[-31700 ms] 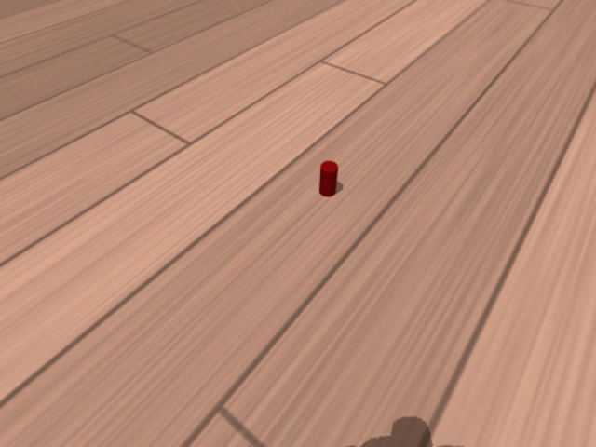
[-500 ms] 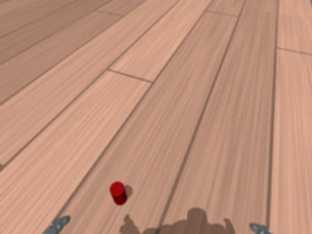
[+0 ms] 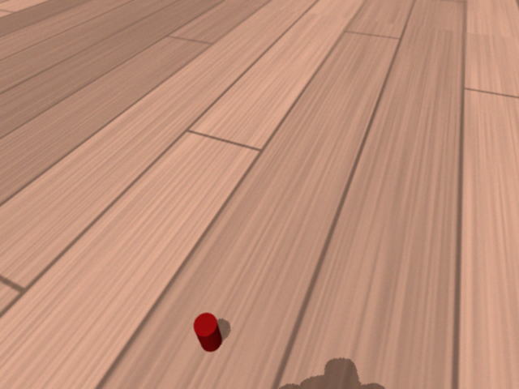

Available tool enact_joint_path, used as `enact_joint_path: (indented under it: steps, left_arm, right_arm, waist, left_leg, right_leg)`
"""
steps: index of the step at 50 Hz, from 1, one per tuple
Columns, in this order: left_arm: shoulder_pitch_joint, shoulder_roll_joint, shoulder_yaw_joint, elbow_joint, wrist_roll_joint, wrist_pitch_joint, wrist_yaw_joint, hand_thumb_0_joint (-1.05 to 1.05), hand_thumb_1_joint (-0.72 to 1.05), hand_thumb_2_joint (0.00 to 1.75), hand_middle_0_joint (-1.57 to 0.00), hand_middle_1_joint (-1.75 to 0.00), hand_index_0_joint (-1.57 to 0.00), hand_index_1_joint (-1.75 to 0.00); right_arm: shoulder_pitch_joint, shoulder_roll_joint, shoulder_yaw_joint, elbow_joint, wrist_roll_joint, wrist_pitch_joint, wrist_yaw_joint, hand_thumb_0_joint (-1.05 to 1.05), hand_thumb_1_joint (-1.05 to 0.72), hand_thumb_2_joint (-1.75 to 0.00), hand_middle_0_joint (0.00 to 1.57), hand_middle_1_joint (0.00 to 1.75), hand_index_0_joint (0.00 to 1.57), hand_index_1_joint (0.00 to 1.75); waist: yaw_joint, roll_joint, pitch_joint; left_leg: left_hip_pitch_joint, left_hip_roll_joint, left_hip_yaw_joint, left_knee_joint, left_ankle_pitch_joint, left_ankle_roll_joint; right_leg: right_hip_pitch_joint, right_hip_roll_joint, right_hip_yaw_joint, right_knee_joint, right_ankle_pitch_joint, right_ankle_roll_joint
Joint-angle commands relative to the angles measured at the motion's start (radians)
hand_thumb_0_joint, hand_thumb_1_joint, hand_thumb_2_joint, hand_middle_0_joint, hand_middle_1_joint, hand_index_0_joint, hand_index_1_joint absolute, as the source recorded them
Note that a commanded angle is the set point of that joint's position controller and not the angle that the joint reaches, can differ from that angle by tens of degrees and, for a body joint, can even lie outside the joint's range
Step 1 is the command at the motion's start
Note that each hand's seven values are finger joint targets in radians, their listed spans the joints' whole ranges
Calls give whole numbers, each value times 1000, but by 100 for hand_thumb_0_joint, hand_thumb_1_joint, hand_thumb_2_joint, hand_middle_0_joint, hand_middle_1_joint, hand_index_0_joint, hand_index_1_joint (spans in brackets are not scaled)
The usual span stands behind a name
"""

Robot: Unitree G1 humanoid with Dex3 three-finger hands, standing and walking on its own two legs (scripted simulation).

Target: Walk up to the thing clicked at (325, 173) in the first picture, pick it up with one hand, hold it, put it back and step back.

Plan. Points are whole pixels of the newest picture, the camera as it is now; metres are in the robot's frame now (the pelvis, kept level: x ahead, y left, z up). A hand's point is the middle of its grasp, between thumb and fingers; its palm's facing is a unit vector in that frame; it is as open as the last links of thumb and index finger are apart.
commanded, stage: stand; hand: left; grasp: from the side
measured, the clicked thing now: (208, 332) +0.46 +0.22 -0.70
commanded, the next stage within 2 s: step back in 1.32 s
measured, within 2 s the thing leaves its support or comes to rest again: neither
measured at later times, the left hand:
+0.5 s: hand out of the picture +0.07 +0.23 -0.15, palm faces -0.01 -0.94 -0.35, open 7.4 cm
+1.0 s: hand out of the picture +0.10 +0.23 -0.15, palm faces -0.02 -0.94 -0.35, open 7.4 cm
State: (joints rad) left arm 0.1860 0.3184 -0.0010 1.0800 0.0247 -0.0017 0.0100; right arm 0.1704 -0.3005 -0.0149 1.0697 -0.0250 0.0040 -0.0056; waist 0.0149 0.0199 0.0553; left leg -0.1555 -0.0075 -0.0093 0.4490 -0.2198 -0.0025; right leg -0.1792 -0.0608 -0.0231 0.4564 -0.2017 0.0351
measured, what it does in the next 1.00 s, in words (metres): stands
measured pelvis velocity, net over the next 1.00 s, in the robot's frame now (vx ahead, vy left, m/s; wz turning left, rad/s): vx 0.02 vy -0.02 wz -0.02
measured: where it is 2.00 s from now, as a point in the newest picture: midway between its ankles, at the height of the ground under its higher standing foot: outside the picture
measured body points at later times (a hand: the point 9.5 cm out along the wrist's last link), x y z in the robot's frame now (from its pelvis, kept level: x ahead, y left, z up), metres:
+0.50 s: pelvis +0.01 -0.02 +0.01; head +0.01 -0.03 +0.46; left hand +0.07 +0.28 -0.12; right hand +0.06 -0.31 -0.14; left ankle +0.02 +0.12 -0.74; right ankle +0.03 -0.14 -0.74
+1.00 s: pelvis +0.02 -0.02 +0.01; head +0.03 -0.03 +0.46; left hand +0.10 +0.28 -0.12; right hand +0.08 -0.32 -0.14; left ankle +0.02 +0.12 -0.74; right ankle +0.03 -0.14 -0.74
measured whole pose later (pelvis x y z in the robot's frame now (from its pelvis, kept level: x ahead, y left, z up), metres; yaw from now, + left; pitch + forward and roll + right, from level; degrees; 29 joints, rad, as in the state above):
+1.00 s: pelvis +0.02 -0.02 +0.01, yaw -1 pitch -3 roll +0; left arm 0.09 0.32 0.01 1.16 0.01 -0.01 0.00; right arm 0.12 -0.34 -0.01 1.14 -0.01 0.00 -0.01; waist 0.00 0.02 0.06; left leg -0.08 0.03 0.00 0.32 -0.19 -0.03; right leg -0.12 -0.02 -0.02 0.35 -0.17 0.01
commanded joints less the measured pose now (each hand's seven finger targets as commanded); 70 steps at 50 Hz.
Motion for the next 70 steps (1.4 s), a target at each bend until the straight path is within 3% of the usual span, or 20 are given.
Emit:
enact_joint_path:
  steps: [1, 6, 19, 30, 35, 40, 43, 46, 53, 62, 65, 66, 67, 68, 70]
  left_arm:
    - [-54, 200, 42, -34, 0, -31, 17, 0, 90, 90, -20, -30, -20, -30]
    - [-74, 205, 39, -9, -1, -28, 18, 0, 90, 90, -20, -30, -20, -30]
    - [-97, 212, 43, 25, -7, -30, 14, 0, 90, 90, -20, -30, -20, -30]
    - [-124, 225, 51, 28, -8, -27, 9, 0, 90, 90, -20, -30, -20, -30]
    - [-131, 220, 53, 29, -11, -29, 8, 0, 90, 90, -20, -30, -20, -30]
    - [-127, 218, 51, 33, -11, -27, 6, 0, 90, 90, -20, -30, -20, -30]
    - [-134, 216, 51, 26, -11, -30, 7, 0, 90, 90, -20, -30, -20, -30]
    - [-135, 218, 52, 30, -13, -27, 7, 0, 90, 90, -20, -30, -20, -30]
    - [-131, 218, 52, 24, -13, -28, 6, 0, 90, 90, -20, -30, -20, -30]
    - [-141, 225, 53, 18, -14, -26, 4, 0, 90, 90, -20, -30, -20, -30]
    - [-134, 220, 51, 15, -13, -29, 3, 0, 90, 90, -20, -30, -20, -30]
    - [-119, 299, 97, -15, -31, -18, 8, 0, 90, 90, -20, -30, -20, -30]
    - [-108, 302, 101, -31, -34, -14, 12, 0, 90, 90, -20, -30, -20, -30]
    - [-109, 301, 104, -38, -35, -10, 14, 0, 90, 90, -20, -30, -20, -30]
    - [-118, 324, 116, -78, -28, -7, 16, 0, 90, 90, -20, -30, -20, -30]
  right_arm:
    - [-32, -200, -45, -43, 0, -27, -12, 0, -90, -90, 20, 30, 20, 30]
    - [-41, -204, -44, -20, 0, -20, -10, 0, -90, -90, 20, 30, 20, 30]
    - [-62, -222, -35, 10, 5, -22, -11, 0, -90, -90, 20, 30, 20, 30]
    - [-63, -227, -32, 19, 5, -22, -10, 0, -90, -90, 20, 30, 20, 30]
    - [-65, -222, -28, 20, 5, -26, -11, 0, -90, -90, 20, 30, 20, 30]
    - [-66, -232, -30, 24, 6, -25, -10, 0, -90, -90, 20, 30, 20, 30]
    - [-73, -232, -30, 19, 6, -27, -11, 0, -90, -90, 20, 30, 20, 30]
    - [-75, -228, -27, 21, 7, -24, -11, 0, -90, -90, 20, 30, 20, 30]
    - [-83, -239, -28, 19, 7, -28, -12, 0, -90, -90, 20, 30, 20, 30]
    - [-81, -235, -26, 19, 7, -27, -11, 0, -90, -90, 20, 30, 20, 30]
    - [-92, -243, -28, 17, 8, -29, -10, 0, -90, -90, 20, 30, 20, 30]
    - [-125, -289, -48, -2, 12, -10, -6, 0, -90, -90, 20, 30, 20, 30]
    - [-104, -275, -48, -21, 19, -4, -5, 0, -90, -90, 20, 30, 20, 30]
    - [-100, -260, -48, -26, 20, 1, -4, 0, -90, -90, 20, 30, 20, 30]
    - [-67, -257, -55, -41, 22, 12, -3, 0, -90, -90, 20, 30, 20, 30]
  waist:
    - [-9, -20, -16]
    - [-13, -30, 12]
    - [-7, -23, -29]
    - [-11, -27, -24]
    - [-11, -27, -56]
    - [-12, -38, -38]
    - [-16, -22, -75]
    - [-15, -28, -52]
    - [-14, -14, -80]
    - [-16, -24, -56]
    - [-12, -13, -78]
    - [-5, -45, 25]
    - [-13, -52, 5]
    - [-13, -68, 13]
    - [-25, -127, -58]
  left_leg:
    - [-38, 95, -104, -147, -10, 23]
    - [-30, 94, -95, -159, -30, 19]
    - [17, 112, -83, -165, 57, 17]
    - [15, 115, -73, -177, 46, 11]
    - [34, 124, -69, -179, 104, 11]
    - [37, 125, -69, -187, 96, 9]
    - [61, 129, -61, -171, 153, 8]
    - [53, 129, -63, -184, 118, 8]
    - [76, 136, -56, -178, 185, 6]
    - [57, 137, -55, -197, 142, 2]
    - [74, 142, -56, -185, 174, 9]
    - [-9, 119, -62, -73, 271, 30]
    - [-16, 109, -42, -30, 275, 30]
    - [-25, 85, -25, 9, 228, 25]
    - [-32, 31, 7, 143, 129, 20]
  right_leg:
    - [23, -59, 90, -124, -20, -47]
    - [3, -58, 95, -155, -78, -44]
    - [46, -68, 104, -171, 22, -46]
    - [44, -66, 111, -193, 4, -47]
    - [83, -69, 104, -171, 106, -48]
    - [65, -61, 99, -185, 64, -44]
    - [88, -69, 97, -169, 176, -47]
    - [72, -63, 96, -174, 132, -45]
    - [92, -68, 96, -161, 213, -47]
    - [84, -66, 97, -168, 157, -49]
    - [96, -69, 97, -165, 200, -49]
    - [3, -61, 124, -94, 347, -58]
    - [7, -72, 126, -78, 380, -74]
    - [-15, -87, 144, -90, 373, -94]
    - [-14, -161, 219, -116, 391, -170]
